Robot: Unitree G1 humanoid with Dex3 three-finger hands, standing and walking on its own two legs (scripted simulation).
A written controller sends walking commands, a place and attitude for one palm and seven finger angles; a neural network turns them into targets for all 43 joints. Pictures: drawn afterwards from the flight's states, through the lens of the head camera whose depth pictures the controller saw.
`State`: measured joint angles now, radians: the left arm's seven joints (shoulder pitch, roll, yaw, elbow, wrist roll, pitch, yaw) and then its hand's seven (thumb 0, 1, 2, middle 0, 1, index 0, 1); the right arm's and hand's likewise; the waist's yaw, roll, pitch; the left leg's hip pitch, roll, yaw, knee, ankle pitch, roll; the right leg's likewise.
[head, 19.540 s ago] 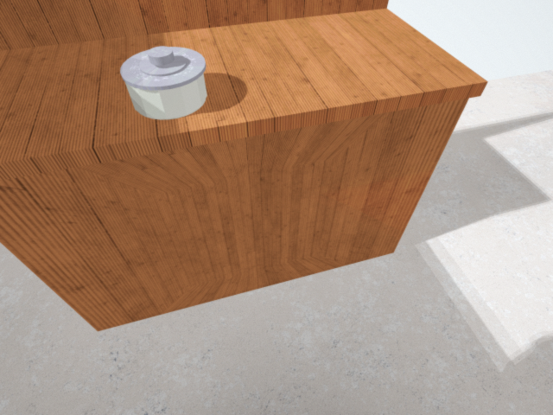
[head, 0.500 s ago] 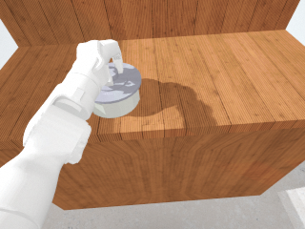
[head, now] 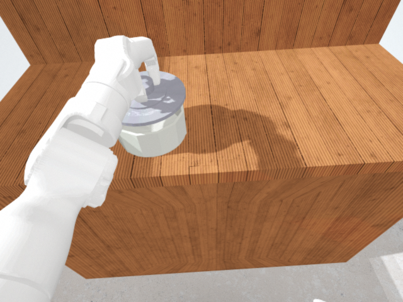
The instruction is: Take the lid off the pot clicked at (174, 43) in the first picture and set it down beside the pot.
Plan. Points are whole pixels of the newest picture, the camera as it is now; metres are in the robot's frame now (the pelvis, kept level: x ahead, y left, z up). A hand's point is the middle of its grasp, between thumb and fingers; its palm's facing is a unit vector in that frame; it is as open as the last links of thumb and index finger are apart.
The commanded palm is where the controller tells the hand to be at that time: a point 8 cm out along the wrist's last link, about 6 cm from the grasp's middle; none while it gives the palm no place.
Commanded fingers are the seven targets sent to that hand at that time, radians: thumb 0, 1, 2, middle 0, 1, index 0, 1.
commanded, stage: lift the lid straight up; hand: left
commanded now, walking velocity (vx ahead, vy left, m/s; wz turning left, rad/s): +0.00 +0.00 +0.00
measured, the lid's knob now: (141, 86) +0.50 +0.10 +0.19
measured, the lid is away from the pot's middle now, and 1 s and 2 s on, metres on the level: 0.00 0.00 0.07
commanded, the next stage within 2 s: move the lid sideways beside the pot in 1.34 s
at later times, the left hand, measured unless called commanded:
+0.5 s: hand (137, 59) +0.47 +0.09 +0.27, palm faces -0.30 -0.11 -0.95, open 8.0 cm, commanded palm +0.47 +0.10 +0.33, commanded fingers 0.00 0.63 0.94 -0.78 -1.08 -0.79 -1.10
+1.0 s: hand (122, 36) +0.47 +0.10 +0.31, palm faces -0.23 -0.13 -0.97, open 8.0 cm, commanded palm +0.47 +0.10 +0.37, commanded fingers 0.00 0.63 0.94 -0.78 -1.08 -0.79 -1.10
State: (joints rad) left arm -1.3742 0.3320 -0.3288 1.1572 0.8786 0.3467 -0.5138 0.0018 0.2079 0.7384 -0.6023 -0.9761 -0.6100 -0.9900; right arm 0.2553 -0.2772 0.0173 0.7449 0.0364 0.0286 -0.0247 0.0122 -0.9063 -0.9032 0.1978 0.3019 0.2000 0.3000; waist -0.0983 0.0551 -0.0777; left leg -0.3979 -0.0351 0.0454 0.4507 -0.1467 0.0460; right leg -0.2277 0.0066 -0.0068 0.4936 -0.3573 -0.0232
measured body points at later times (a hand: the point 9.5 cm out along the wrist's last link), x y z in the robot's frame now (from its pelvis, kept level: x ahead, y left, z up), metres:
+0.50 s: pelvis +0.00 +0.00 +0.00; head +0.00 -0.03 +0.45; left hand +0.48 +0.09 +0.32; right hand +0.07 -0.26 -0.14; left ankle +0.05 +0.10 -0.74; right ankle -0.07 -0.10 -0.74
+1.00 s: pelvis +0.00 +0.01 +0.00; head +0.01 -0.02 +0.45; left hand +0.48 +0.11 +0.36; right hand +0.08 -0.25 -0.13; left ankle +0.05 +0.10 -0.74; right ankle -0.07 -0.10 -0.74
